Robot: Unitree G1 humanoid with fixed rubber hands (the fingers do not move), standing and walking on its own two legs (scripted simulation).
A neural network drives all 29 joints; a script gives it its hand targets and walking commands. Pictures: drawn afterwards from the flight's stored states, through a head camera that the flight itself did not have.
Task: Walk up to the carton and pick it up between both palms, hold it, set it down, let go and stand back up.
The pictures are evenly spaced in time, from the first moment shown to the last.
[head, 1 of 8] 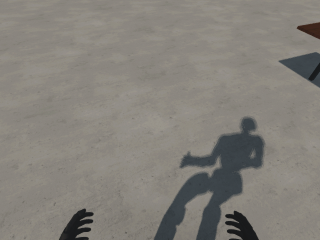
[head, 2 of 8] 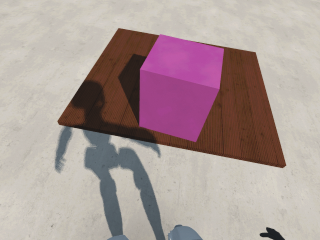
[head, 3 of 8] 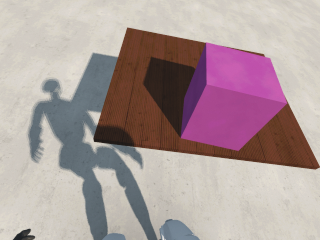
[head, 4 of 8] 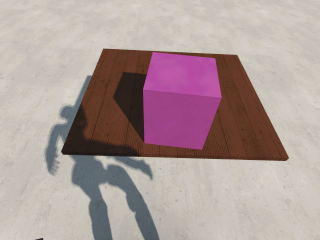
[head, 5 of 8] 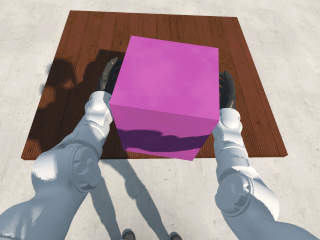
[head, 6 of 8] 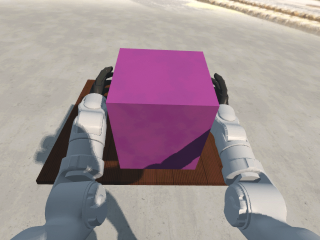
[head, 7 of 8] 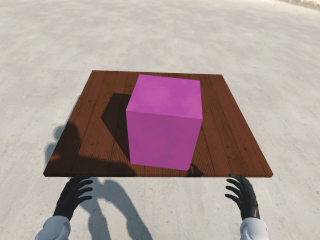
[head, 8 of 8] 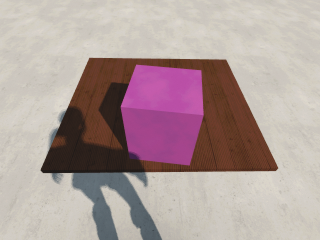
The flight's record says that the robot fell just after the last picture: no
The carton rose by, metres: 0.20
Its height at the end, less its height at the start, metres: +0.00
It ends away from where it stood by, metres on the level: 0.01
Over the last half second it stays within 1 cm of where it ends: yes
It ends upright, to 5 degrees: yes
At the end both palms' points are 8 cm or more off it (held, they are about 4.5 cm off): yes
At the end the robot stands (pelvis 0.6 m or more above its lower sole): yes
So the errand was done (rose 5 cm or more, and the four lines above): yes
